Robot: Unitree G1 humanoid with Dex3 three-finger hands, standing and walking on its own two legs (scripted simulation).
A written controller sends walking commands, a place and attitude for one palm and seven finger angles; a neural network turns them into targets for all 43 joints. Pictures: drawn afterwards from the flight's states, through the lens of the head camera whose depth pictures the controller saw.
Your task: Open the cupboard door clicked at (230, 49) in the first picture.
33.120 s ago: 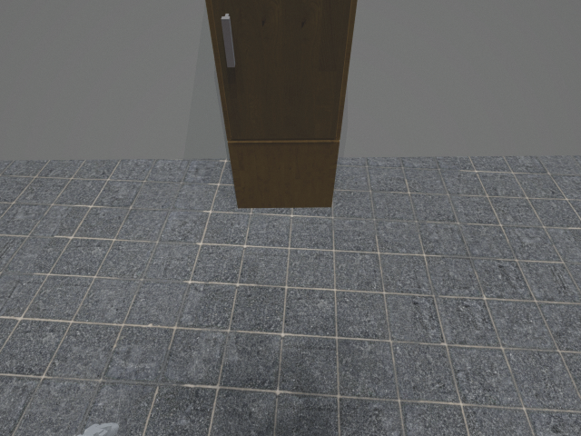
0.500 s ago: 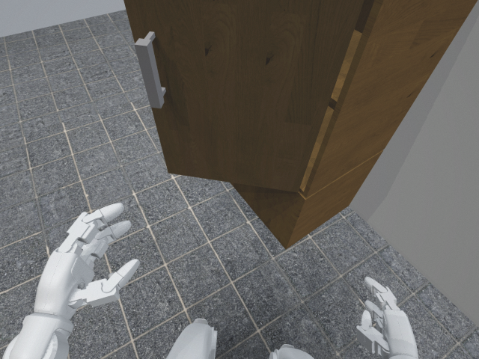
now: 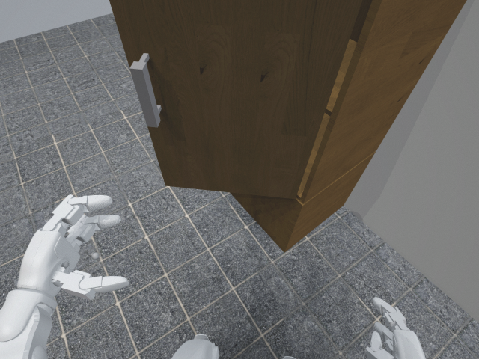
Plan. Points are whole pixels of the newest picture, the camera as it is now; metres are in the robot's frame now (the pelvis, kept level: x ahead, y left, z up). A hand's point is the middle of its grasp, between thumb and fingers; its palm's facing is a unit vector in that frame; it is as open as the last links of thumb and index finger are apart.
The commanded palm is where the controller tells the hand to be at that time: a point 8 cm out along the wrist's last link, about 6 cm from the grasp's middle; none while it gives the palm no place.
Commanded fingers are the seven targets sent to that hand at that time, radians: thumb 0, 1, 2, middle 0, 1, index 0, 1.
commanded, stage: raise the hand with hooked fingers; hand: left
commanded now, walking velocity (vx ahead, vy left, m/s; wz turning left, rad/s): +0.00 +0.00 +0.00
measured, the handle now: (149, 91) +0.60 +0.23 +0.09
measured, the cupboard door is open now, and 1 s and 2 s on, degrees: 46 46 46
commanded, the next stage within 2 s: move the hooked fingers beside the handle in 1.02 s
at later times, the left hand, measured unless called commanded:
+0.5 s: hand (55, 219) +0.28 +0.28 +0.10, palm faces -0.01 -1.00 -0.04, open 13.9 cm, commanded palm +0.26 +0.33 +0.11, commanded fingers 0.00 -0.50 0.30 -0.30 -1.20 -0.30 -1.20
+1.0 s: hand (62, 215) +0.29 +0.27 +0.11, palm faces -0.02 -1.00 -0.03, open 14.0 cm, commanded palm +0.26 +0.32 +0.11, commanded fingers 0.00 -0.50 0.30 -0.30 -1.20 -0.30 -1.20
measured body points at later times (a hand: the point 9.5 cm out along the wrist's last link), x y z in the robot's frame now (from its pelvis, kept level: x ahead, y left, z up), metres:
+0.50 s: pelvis +0.00 +0.01 +0.02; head +0.04 +0.02 +0.47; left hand +0.28 +0.34 +0.11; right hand +0.17 -0.23 -0.06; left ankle +0.05 +0.09 -0.69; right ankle -0.01 -0.11 -0.69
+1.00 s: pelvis +0.00 +0.00 +0.02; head +0.03 +0.00 +0.47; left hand +0.28 +0.33 +0.11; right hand +0.16 -0.25 -0.06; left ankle +0.05 +0.09 -0.69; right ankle -0.01 -0.11 -0.69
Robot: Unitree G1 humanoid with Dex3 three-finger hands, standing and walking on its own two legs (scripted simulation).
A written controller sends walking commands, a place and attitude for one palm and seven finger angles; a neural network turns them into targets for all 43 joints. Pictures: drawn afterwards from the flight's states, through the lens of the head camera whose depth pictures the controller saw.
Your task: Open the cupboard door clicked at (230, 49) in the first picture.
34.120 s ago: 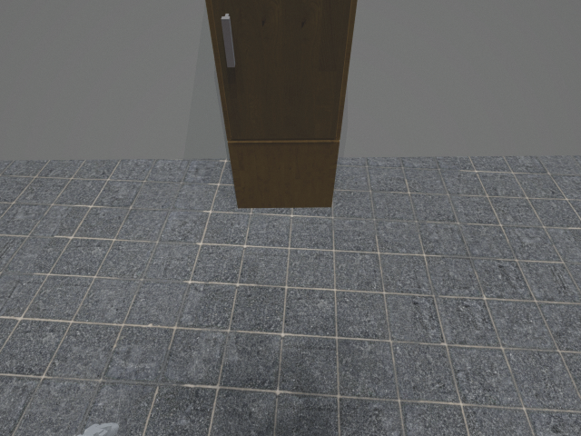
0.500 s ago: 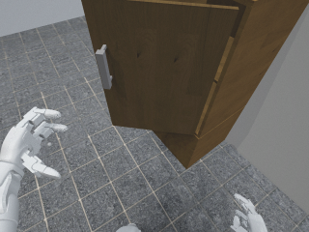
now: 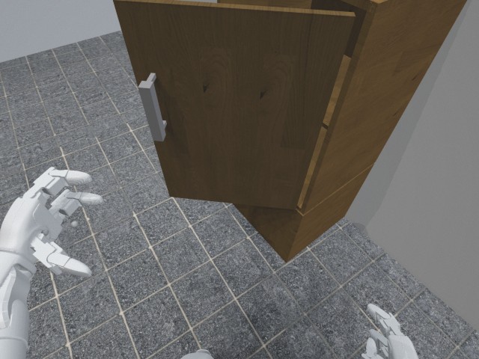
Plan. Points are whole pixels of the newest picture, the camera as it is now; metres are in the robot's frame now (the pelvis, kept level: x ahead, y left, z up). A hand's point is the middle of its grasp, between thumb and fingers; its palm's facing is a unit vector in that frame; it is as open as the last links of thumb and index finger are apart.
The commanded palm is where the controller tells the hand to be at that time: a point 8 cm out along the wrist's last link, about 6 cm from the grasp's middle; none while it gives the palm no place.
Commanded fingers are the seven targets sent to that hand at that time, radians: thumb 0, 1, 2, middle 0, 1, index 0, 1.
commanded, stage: raise the hand with hooked fingers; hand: left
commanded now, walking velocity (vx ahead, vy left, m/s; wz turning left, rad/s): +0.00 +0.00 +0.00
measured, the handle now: (155, 107) +0.60 +0.23 +0.07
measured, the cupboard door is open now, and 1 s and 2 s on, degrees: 46 46 46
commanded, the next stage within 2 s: move the hooked fingers beside the handle in 0.02 s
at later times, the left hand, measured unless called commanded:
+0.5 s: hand (91, 189) +0.35 +0.27 +0.09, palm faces -0.03 -1.00 +0.00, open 14.0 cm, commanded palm +0.33 +0.33 +0.09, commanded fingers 0.00 -0.50 0.30 -0.30 -1.20 -0.30 -1.20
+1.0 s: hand (106, 155) +0.43 +0.28 +0.09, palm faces -0.05 -1.00 +0.02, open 14.0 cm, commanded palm +0.42 +0.33 +0.08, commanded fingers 0.00 -0.50 0.30 -0.30 -1.20 -0.30 -1.20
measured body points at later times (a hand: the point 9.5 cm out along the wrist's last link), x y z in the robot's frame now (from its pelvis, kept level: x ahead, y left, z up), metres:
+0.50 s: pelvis +0.00 -0.01 -0.01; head +0.05 +0.00 +0.44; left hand +0.35 +0.33 +0.09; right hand +0.13 -0.27 -0.10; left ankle +0.05 +0.09 -0.71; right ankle -0.01 -0.11 -0.71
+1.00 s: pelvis +0.00 +0.01 -0.02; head +0.09 +0.03 +0.43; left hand +0.43 +0.33 +0.09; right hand +0.07 -0.27 -0.12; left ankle +0.05 +0.09 -0.71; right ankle -0.01 -0.11 -0.71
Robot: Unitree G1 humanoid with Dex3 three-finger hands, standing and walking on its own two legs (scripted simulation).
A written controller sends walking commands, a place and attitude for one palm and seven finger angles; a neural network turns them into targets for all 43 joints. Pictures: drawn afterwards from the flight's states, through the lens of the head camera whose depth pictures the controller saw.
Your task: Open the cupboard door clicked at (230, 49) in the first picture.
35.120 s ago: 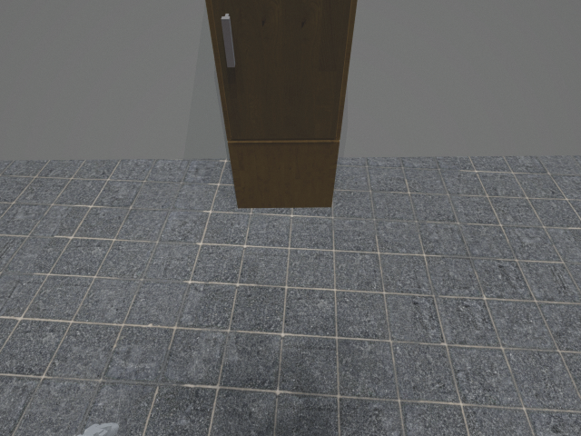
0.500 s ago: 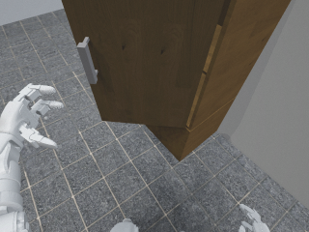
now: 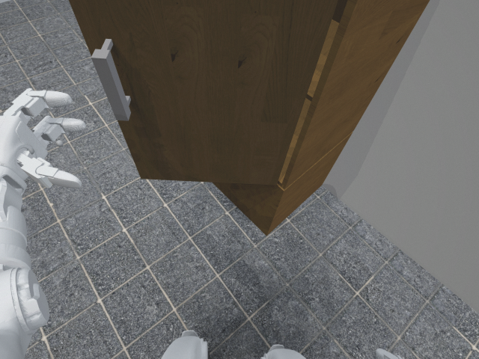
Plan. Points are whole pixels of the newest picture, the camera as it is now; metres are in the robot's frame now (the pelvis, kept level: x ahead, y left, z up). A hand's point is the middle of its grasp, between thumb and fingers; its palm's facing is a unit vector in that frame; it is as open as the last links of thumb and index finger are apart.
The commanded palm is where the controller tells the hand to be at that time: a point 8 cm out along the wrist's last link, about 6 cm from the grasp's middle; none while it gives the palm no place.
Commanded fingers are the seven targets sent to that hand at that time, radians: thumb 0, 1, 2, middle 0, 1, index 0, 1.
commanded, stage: move the hooked fingers beside the handle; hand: left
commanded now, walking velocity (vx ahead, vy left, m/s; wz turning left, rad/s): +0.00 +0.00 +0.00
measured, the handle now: (116, 81) +0.59 +0.24 +0.08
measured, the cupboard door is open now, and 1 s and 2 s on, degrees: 46 46 46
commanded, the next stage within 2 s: slide the fingers in behind the handle in 1.52 s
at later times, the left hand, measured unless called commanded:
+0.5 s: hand (75, 102) +0.51 +0.28 +0.11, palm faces -0.01 -1.00 +0.00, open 14.0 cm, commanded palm +0.50 +0.33 +0.09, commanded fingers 0.00 -0.50 0.30 -0.30 -1.20 -0.30 -1.20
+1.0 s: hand (78, 89) +0.55 +0.29 +0.09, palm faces -0.01 -1.00 +0.00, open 14.0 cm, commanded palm +0.55 +0.33 +0.09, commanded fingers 0.00 -0.50 0.30 -0.30 -1.20 -0.30 -1.20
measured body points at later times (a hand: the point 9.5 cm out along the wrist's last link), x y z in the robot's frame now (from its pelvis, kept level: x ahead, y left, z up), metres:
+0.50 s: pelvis +0.00 +0.00 -0.01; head +0.14 +0.03 +0.41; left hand +0.50 +0.34 +0.11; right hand -0.01 -0.28 -0.11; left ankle +0.04 +0.08 -0.69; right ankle -0.01 -0.12 -0.69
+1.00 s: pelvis +0.01 +0.01 -0.02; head +0.18 +0.04 +0.39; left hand +0.55 +0.35 +0.10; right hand -0.03 -0.26 -0.11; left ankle +0.04 +0.08 -0.69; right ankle -0.01 -0.12 -0.69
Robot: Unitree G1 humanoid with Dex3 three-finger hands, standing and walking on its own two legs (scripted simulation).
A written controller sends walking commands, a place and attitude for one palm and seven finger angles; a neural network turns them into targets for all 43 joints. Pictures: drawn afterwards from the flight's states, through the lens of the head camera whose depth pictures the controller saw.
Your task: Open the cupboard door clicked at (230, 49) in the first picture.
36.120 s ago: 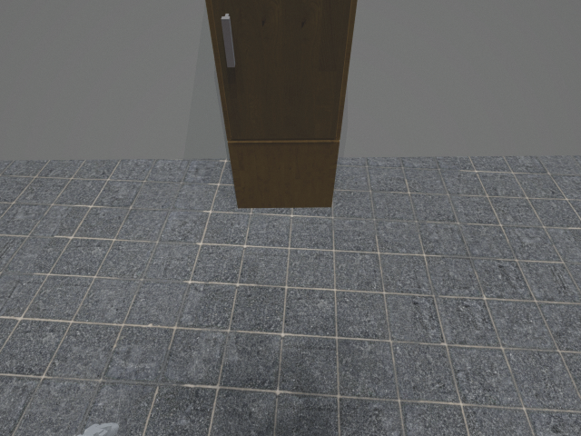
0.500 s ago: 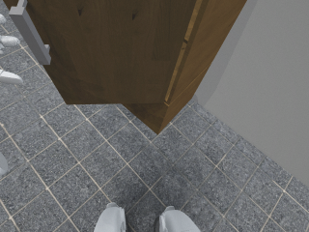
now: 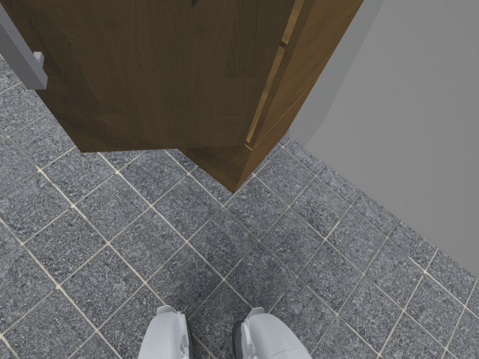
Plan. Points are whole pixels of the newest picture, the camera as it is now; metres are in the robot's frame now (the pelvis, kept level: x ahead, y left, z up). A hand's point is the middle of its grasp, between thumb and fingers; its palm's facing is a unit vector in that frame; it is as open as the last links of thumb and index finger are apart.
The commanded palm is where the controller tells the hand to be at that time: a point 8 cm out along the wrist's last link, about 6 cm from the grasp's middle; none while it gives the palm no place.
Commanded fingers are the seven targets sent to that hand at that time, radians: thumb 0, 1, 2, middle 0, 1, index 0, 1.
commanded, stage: move the hooked fingers beside the handle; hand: left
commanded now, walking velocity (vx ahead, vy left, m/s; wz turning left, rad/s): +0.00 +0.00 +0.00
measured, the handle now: (13, 32) +0.56 +0.26 +0.11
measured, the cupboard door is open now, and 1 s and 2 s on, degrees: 46 46 43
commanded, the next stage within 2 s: slide the fingers in behind the handle in 0.52 s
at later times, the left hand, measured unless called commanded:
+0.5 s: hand out of the picture +0.51 +0.31 +0.12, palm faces +0.05 -1.00 +0.00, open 14.0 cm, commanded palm +0.51 +0.34 +0.10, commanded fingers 0.00 -0.50 0.30 -0.30 -1.20 -0.30 -1.20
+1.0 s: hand out of the picture +0.52 +0.30 +0.12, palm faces +0.07 -1.00 +0.00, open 14.0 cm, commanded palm +0.52 +0.32 +0.10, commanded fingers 0.00 -0.50 0.30 -0.30 -1.20 -0.30 -1.20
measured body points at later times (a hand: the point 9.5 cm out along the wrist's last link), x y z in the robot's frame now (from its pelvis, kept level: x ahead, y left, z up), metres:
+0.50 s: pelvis +0.00 +0.00 +0.00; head +0.15 +0.04 +0.43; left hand +0.51 +0.36 +0.12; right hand -0.01 -0.27 -0.09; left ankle +0.03 +0.08 -0.67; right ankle -0.02 -0.13 -0.67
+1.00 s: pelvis +0.00 -0.01 +0.00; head +0.16 +0.04 +0.42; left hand +0.51 +0.35 +0.12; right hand -0.03 -0.28 -0.09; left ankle +0.03 +0.08 -0.67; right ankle -0.02 -0.13 -0.67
